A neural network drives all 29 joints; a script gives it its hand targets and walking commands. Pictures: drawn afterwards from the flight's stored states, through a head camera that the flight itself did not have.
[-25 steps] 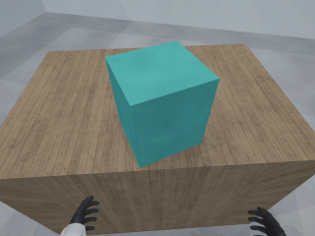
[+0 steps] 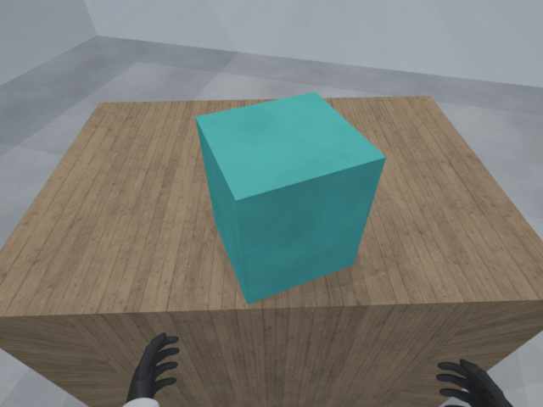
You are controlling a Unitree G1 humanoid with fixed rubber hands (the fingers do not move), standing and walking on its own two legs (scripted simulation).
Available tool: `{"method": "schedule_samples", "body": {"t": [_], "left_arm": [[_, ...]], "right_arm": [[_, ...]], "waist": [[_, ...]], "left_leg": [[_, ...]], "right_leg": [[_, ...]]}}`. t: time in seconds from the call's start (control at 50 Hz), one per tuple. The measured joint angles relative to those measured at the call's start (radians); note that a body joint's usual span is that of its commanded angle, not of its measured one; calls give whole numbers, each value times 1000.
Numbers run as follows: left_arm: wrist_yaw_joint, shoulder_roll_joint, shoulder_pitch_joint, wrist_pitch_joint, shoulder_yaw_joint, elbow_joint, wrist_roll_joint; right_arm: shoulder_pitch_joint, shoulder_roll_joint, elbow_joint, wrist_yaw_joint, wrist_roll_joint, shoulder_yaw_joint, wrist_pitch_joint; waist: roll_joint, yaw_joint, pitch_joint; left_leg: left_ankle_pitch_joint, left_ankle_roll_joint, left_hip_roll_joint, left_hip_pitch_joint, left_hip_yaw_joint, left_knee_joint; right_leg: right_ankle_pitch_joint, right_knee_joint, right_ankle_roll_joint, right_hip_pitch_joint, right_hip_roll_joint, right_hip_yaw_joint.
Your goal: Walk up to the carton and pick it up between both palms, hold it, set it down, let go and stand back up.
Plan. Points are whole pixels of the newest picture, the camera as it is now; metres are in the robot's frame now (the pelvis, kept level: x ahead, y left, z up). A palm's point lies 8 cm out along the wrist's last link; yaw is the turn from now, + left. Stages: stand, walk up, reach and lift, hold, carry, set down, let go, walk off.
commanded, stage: reach and lift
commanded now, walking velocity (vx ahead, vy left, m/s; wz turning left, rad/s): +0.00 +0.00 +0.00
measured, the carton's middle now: (281, 197) +0.44 +0.02 +0.08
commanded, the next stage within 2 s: none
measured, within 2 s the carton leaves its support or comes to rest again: neither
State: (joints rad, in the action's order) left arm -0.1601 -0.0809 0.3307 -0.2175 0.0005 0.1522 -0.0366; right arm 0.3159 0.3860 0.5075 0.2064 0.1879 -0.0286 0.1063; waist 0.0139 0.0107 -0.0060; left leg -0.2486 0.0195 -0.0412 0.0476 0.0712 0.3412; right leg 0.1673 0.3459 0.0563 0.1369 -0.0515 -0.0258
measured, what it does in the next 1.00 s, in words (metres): stands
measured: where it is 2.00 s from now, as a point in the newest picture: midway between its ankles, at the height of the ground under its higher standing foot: outside the picture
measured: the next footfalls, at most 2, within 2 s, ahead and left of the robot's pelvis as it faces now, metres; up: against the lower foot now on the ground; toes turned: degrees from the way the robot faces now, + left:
none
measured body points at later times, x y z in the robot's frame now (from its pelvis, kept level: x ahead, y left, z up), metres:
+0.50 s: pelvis -0.01 -0.01 +0.00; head -0.03 +0.00 +0.45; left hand +0.17 +0.18 +0.01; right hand +0.19 -0.28 +0.00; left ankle -0.04 +0.13 -0.75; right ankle +0.01 -0.08 -0.75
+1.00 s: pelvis -0.01 -0.03 +0.00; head -0.03 -0.02 +0.45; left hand +0.20 +0.17 +0.08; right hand +0.24 -0.28 +0.05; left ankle -0.04 +0.13 -0.75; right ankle +0.01 -0.08 -0.75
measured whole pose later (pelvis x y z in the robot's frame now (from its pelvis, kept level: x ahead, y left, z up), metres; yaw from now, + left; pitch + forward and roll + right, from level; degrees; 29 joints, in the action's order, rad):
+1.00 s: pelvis -0.01 -0.03 +0.00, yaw +1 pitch -1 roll +0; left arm -0.32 0.07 0.27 -0.36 0.04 -0.32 -0.05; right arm 0.16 0.53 0.26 0.24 0.49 0.03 0.06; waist 0.04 0.05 0.03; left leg -0.22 0.06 -0.06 0.09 0.03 0.34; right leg 0.14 0.34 0.10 0.18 -0.08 -0.03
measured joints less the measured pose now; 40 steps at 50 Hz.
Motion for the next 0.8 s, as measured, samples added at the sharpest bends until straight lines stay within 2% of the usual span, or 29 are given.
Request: {"method": "schedule_samples", "body": {"t": [0.36, 0.8], "left_arm": [[-70, 83, 105, 11, 44, -234, -33], [-152, 148, 27, -41, 64, -421, -21]], "right_arm": [[14, 78, -87, 58, 165, 23, 31], [-76, 145, -207, 67, 290, 51, 24]], "waist": [[10, 20, 24], [22, 38, 43]], "left_leg": [[1, 5, -6, 7, -11, 6], [15, 27, -16, 56, -29, 22]], "right_leg": [[-10, -14, 6, -4, -8, -3], [-11, 19, 30, 50, -20, -9]]}}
